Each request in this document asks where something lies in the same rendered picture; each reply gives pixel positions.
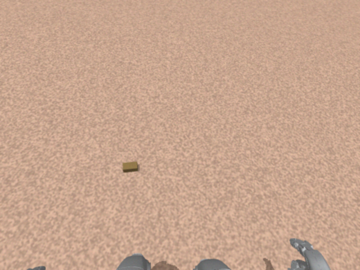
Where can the small box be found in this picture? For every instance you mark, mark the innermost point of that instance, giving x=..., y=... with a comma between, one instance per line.
x=130, y=167

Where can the right robot hand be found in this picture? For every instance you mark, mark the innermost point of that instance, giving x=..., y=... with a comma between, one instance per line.
x=313, y=258

